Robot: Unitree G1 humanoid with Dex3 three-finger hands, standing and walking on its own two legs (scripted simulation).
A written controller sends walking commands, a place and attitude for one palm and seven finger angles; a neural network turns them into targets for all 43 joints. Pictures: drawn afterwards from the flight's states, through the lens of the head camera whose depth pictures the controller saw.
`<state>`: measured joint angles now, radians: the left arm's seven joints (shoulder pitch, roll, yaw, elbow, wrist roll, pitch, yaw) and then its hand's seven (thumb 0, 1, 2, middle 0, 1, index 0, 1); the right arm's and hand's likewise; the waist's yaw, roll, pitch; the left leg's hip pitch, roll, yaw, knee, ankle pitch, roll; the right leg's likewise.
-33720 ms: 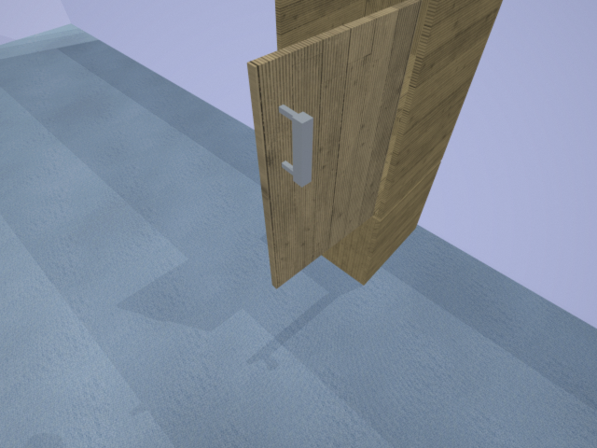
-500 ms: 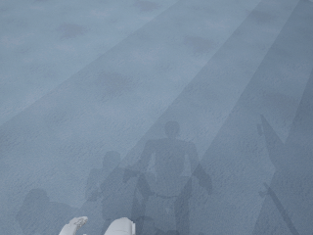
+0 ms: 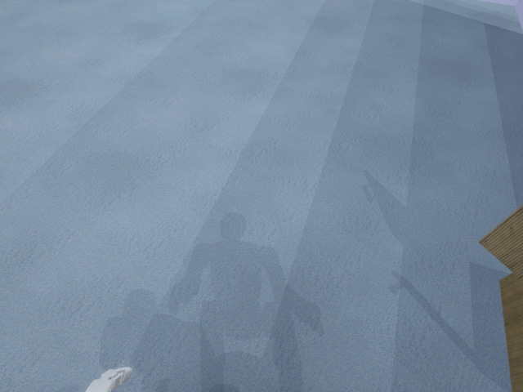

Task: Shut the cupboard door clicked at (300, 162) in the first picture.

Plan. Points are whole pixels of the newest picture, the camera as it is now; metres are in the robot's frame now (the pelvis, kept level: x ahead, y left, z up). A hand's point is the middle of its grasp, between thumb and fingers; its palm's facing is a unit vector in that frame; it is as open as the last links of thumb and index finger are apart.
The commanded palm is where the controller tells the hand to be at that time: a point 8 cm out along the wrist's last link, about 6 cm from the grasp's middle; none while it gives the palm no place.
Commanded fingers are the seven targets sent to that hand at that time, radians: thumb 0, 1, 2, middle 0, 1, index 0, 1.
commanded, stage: turn to face it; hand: left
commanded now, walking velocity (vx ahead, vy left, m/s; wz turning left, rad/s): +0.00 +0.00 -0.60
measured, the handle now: out of the picture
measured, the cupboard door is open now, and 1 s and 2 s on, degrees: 51 51 51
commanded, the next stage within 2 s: take the last steps up to it in 1.52 s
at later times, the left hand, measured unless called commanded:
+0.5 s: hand (156, 374) +0.16 +0.20 -0.17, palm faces -0.26 -0.95 -0.18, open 7.4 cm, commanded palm none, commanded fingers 0.00 0.90 0.90 -0.20 -0.30 -0.20 -0.30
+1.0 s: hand (198, 343) +0.22 +0.13 -0.17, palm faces -0.55 -0.81 -0.21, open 7.4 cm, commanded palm none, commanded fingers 0.00 0.90 0.90 -0.20 -0.30 -0.20 -0.30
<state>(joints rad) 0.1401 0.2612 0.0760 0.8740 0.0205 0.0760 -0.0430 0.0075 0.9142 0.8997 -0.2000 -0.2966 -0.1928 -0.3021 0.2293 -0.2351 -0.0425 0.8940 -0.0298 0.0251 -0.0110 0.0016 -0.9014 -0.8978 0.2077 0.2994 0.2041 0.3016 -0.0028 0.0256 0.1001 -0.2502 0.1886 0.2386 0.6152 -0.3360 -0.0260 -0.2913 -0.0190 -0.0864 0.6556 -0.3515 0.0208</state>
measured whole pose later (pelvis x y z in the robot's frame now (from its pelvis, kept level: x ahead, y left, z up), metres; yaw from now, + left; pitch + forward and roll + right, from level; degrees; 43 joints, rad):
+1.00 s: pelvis +0.04 +0.01 +0.00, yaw -35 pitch +2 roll -1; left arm 0.18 0.24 0.06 0.91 0.02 0.06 -0.01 0.01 0.91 0.90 -0.21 -0.30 -0.20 -0.30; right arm 0.16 -0.24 -0.04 0.86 -0.01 0.03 -0.01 0.00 -0.91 -0.90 0.20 0.30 0.20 0.30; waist 0.00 -0.02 0.09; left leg -0.36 0.05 0.05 0.65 -0.32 -0.08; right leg -0.28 0.02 0.10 0.58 -0.32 0.03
